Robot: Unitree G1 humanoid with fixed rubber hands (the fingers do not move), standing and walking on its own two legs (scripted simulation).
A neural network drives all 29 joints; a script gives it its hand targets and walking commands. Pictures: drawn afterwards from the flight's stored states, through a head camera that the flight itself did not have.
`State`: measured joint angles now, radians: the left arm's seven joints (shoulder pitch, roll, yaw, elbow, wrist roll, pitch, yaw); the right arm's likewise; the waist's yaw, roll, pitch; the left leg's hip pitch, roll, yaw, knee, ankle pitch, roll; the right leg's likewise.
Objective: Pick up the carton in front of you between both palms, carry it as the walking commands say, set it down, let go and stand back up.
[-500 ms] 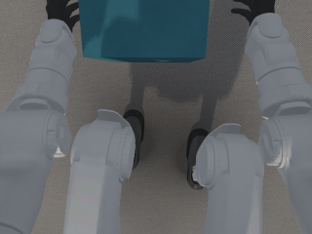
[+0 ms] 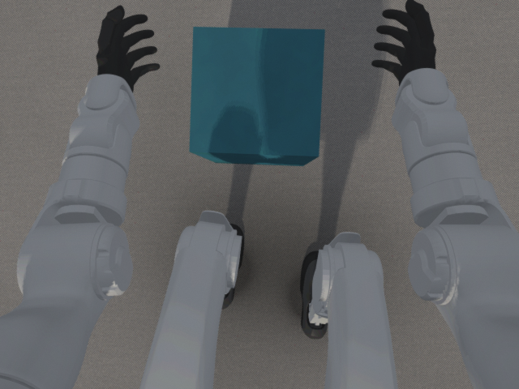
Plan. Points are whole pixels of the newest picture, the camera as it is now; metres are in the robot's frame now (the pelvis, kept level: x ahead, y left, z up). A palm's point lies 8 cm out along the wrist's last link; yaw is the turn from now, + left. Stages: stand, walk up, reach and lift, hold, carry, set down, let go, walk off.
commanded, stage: set down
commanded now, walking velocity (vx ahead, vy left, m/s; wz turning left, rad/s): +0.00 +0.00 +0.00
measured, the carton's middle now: (259, 110) +0.52 +0.08 -0.33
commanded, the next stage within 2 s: let go in 0.58 s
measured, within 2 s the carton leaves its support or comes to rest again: neither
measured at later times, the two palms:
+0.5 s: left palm (24, 15) +0.49 +0.26 +0.03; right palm (504, 9) +0.54 -0.14 +0.03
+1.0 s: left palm out of the picture +0.39 +0.26 +0.15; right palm out of the picture +0.43 -0.17 +0.14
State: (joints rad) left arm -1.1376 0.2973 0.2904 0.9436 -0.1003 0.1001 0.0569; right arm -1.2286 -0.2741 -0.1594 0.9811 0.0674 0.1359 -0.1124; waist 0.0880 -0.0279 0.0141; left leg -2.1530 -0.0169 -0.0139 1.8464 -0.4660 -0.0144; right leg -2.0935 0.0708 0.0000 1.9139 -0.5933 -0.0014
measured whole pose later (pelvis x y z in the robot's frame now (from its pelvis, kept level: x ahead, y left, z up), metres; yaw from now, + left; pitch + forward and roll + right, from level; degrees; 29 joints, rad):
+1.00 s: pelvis +0.08 +0.01 +0.26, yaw +0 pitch +33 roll -1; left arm -0.39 0.22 0.20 0.60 0.05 0.05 -0.10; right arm -0.43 -0.14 -0.18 0.62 -0.07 0.07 -0.05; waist 0.06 -0.01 -0.06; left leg -1.13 -0.02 -0.02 0.81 -0.25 0.01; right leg -1.07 0.04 0.05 0.84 -0.34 0.00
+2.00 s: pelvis +0.12 +0.00 +0.31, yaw +1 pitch -3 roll +0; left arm 0.20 0.29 0.04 0.51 0.04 0.11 0.00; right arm 0.21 -0.25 -0.02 0.61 -0.04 0.06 0.00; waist 0.01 -0.03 0.05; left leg -0.20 -0.03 -0.03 0.51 -0.27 0.00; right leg -0.14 0.03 0.04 0.53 -0.34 -0.02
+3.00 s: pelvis +0.12 +0.01 +0.32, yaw +1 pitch -2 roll +0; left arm 0.17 0.38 0.00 0.95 0.03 0.00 0.02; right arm 0.11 -0.36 -0.01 1.02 -0.02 -0.01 -0.02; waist 0.00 -0.03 0.03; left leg -0.14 -0.04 -0.03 0.37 -0.19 0.02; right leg -0.07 0.01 0.05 0.36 -0.25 0.00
